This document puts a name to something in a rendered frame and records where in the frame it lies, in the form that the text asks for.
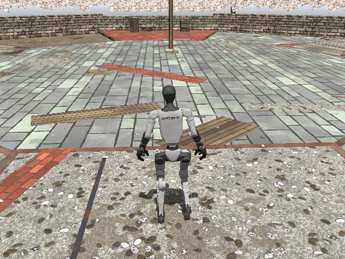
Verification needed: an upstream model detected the left robot hand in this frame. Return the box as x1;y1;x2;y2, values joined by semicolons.
136;149;149;161

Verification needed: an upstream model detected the robot right thigh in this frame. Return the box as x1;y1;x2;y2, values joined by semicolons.
179;149;191;180

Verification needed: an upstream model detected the robot head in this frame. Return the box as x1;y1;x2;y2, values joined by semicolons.
161;85;179;112

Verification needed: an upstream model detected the robot right forearm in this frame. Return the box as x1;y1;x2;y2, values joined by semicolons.
193;129;204;150

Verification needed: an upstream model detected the right robot upper arm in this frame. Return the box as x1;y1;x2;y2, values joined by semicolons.
181;108;198;138

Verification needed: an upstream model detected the robot left forearm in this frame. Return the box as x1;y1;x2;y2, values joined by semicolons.
138;132;149;151

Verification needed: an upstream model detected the left robot upper arm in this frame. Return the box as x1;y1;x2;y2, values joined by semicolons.
144;110;159;139

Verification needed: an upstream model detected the right robot hand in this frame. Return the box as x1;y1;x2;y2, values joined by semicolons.
195;147;207;160

